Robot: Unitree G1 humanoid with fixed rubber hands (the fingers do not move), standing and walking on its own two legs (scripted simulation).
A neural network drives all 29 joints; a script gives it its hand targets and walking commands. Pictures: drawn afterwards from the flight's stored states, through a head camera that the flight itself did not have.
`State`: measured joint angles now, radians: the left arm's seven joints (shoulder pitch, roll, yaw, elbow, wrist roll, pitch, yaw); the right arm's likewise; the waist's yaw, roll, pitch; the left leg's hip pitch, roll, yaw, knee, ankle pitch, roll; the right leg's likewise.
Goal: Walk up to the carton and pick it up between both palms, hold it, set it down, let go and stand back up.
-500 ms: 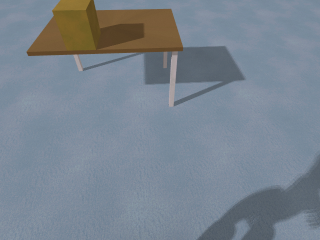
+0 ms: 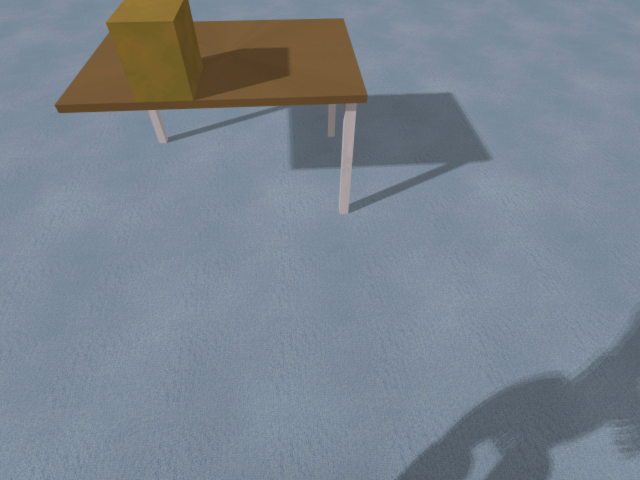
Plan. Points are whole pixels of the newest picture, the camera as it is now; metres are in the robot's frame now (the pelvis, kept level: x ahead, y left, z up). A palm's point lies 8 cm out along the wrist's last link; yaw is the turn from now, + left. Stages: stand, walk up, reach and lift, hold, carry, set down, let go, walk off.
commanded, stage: walk up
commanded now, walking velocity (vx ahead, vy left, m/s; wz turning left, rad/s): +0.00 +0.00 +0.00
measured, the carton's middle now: (161, 47) +1.40 +0.58 -0.06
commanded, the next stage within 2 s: none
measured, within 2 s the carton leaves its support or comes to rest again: neither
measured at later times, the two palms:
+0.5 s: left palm out of the picture +0.05 +0.37 -0.19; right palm out of the picture +0.14 -0.14 -0.16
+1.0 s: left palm (101, 403) +0.26 +0.35 -0.12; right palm (383, 280) +0.52 -0.09 -0.15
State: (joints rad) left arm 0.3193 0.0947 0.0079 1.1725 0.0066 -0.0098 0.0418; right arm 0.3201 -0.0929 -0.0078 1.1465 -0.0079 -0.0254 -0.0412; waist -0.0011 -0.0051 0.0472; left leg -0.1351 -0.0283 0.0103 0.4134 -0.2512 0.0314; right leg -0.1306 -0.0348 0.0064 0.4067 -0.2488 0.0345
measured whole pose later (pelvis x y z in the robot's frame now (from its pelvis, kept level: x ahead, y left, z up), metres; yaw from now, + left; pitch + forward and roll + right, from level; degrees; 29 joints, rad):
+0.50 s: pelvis +0.10 +0.11 -0.05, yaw +15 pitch -4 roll +1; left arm 0.32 0.31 0.01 0.99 0.04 -0.01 -0.02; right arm 0.41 -0.19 -0.05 0.94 -0.02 -0.03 -0.01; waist -0.03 -0.09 0.06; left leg -0.40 0.03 0.07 0.86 -0.41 0.01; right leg -0.35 -0.11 0.00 1.24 -0.58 -0.03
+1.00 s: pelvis +0.37 +0.13 -0.01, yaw +25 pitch -3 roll +1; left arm 0.41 0.20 0.00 0.86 0.03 -0.08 0.01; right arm 0.34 -0.30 -0.03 0.86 -0.04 -0.04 0.02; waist 0.03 0.06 0.08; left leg -0.46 0.00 -0.03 1.27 -0.39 0.01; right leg -0.24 -0.09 -0.20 0.60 -0.30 -0.03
